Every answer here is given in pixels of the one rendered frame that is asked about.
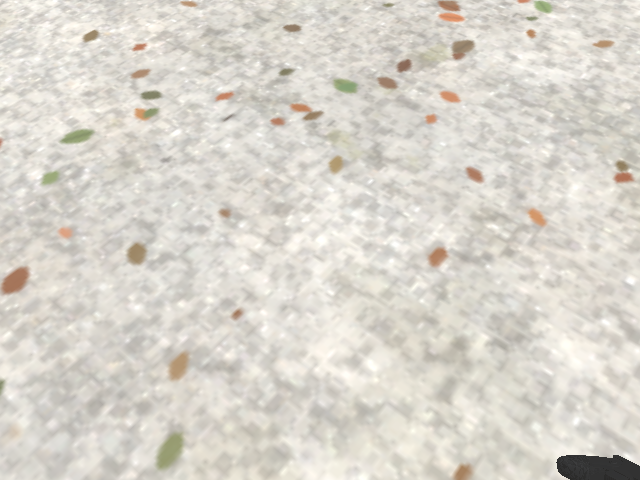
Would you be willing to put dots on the right robot hand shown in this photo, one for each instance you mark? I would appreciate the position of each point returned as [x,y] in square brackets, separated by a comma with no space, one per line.
[582,467]

